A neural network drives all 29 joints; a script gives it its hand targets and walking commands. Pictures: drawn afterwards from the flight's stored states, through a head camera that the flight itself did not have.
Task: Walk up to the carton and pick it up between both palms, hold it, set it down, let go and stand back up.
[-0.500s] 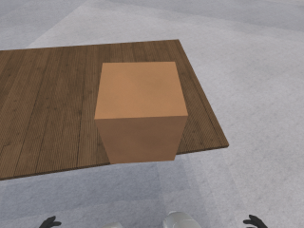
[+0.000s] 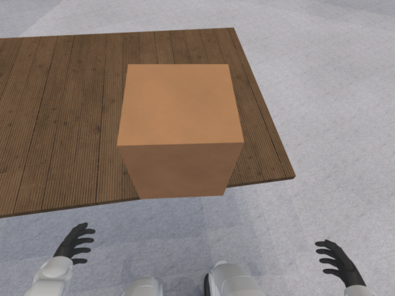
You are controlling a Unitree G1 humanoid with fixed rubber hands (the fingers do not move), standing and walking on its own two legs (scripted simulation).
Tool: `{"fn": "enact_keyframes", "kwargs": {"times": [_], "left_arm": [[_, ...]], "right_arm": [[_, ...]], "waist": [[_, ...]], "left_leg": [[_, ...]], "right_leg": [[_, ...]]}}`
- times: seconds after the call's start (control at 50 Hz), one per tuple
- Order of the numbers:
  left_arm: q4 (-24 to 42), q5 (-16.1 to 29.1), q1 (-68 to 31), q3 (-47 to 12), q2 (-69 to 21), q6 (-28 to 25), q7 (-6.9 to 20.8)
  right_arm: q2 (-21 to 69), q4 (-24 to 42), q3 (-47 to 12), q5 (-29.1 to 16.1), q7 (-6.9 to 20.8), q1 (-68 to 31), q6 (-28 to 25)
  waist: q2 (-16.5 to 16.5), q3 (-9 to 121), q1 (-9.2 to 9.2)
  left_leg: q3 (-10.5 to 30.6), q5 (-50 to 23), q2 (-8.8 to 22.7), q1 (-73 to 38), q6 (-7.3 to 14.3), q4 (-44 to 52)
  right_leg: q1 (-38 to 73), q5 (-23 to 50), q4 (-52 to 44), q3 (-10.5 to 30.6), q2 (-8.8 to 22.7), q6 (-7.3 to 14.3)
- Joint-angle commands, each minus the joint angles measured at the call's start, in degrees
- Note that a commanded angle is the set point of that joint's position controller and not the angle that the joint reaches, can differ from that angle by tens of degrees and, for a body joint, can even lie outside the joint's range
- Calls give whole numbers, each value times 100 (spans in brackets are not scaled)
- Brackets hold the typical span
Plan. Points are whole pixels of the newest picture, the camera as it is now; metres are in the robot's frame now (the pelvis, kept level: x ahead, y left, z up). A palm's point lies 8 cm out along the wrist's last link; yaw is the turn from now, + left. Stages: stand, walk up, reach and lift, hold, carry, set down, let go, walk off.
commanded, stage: reach and lift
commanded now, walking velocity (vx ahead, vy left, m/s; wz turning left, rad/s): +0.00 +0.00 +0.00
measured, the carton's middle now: (180, 137) +0.43 +0.03 +0.01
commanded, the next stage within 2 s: none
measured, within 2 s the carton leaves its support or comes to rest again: neither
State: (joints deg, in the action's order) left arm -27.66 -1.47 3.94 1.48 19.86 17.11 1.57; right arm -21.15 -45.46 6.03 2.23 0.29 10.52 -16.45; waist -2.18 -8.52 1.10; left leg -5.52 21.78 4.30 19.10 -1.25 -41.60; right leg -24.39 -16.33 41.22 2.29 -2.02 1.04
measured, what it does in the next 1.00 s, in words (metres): shifts its weight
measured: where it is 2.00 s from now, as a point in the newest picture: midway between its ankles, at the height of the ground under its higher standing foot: outside the picture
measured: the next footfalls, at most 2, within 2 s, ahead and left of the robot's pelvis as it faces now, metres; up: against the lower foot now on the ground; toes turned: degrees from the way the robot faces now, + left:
none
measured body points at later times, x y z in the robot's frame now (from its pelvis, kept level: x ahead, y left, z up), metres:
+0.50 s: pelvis +0.00 +0.04 +0.01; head -0.01 +0.04 +0.46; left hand +0.19 +0.29 -0.04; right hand +0.15 -0.23 -0.05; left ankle +0.00 +0.13 -0.71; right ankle +0.06 -0.11 -0.71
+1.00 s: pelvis +0.05 +0.02 +0.02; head +0.08 +0.03 +0.47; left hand +0.23 +0.25 -0.02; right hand +0.21 -0.21 -0.02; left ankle +0.00 +0.13 -0.71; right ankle +0.06 -0.11 -0.71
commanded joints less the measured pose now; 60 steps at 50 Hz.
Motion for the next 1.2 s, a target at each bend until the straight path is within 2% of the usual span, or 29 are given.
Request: {"fn": "enact_keyframes", "kwargs": {"times": [0.0,0.08,0.16,0.2,0.24,0.3,0.34,0.42,0.52,0.64,0.72,0.82,0.88,0.96,1.04,1.1,1.18], "left_arm": [[1164,18,362,845,366,-577,-402],[1621,234,236,485,182,-940,-637],[1635,245,75,-37,-137,-1213,-772],[1540,244,51,-215,-269,-1306,-799],[1421,308,49,-386,-356,-1373,-813],[1247,456,80,-590,-437,-1472,-797],[1142,587,77,-680,-466,-1566,-772],[972,943,105,-743,-428,-1769,-704],[836,1082,203,-555,-295,-2045,-577],[972,1091,455,-332,-245,-2575,-502],[962,1087,754,-240,-199,-3091,-444],[889,1055,1293,-212,-168,-3783,-295],[1018,1091,1450,-289,-154,-4144,-240],[1219,1166,1516,-492,-192,-4496,-244],[1487,1277,1337,-763,-262,-4663,-323],[1570,1368,962,-960,-297,-4597,-399],[1632,1494,436,-1065,-289,-4381,-540]], "right_arm": [[-65,1423,70,-514,228,576,-362],[26,1786,96,-587,397,454,-488],[-176,1856,261,-638,542,173,-443],[-305,1822,340,-649,563,24,-402],[-350,1758,449,-659,577,-95,-345],[-257,1836,498,-679,573,-241,-302],[-152,1951,495,-680,558,-323,-285],[179,2223,447,-625,501,-338,-258],[479,2546,208,-675,359,-158,-218],[812,2741,-231,-970,244,219,-421],[991,2797,-565,-1222,175,553,-726],[1120,2856,-895,-1513,125,926,-1243],[1116,2919,-926,-1639,99,976,-1575],[973,2932,-859,-1748,99,925,-1908],[802,2813,-749,-1822,148,712,-2014],[694,2758,-647,-1840,193,373,-1890],[583,2901,-572,-1802,217,-72,-1577]], "waist": [[230,2172,-436],[699,1932,-421],[1313,1527,-268],[1490,1364,-202],[1473,1288,-122],[1214,1192,-71],[916,1152,-61],[167,1057,-92],[-156,861,-199],[-7,1147,-363],[94,1463,-419],[47,1743,-436],[77,1876,-451],[242,1929,-421],[521,1839,-385],[685,1668,-315],[744,1508,-257]], "left_leg": [[-74,-995,-461,-474,192,1418],[58,-411,-304,-483,225,1816],[275,918,128,774,394,2632],[384,1359,254,1326,449,2908],[457,1552,292,1420,449,3064],[520,1609,252,1238,417,3140],[531,1578,203,1085,405,3151],[415,1023,-52,294,274,3016],[231,448,-255,-94,253,2856],[131,-695,-459,-663,132,2500],[168,-1553,-560,-912,30,2208],[302,-2399,-621,-981,-64,1951],[384,-2788,-610,-1039,-113,1859],[474,-3093,-583,-1214,-180,1789],[565,-3141,-507,-1462,-257,1761],[597,-2624,-454,-1461,-278,1856],[538,-1889,-444,-1169,-249,2040]], "right_leg": [[2056,1318,-1180,-103,271,13],[1793,620,-1293,-236,216,167],[2790,698,-858,-518,-128,50],[3215,809,-655,-565,-229,3],[3301,805,-646,-594,-273,-4],[3130,621,-802,-568,-248,13],[3000,439,-952,-532,-225,15],[2332,-31,-1531,-352,-15,67],[2153,-144,-1936,-166,109,50],[2166,530,-2077,0,216,51],[2453,1593,-1951,90,266,-1],[2986,3094,-1711,199,303,-83],[3077,3461,-1646,190,246,-75],[2894,3248,-1677,106,108,-1],[2387,2455,-1834,-4,-12,118],[2050,1685,-1970,-52,-39,206],[1951,1165,-2036,-12,0,219]]}}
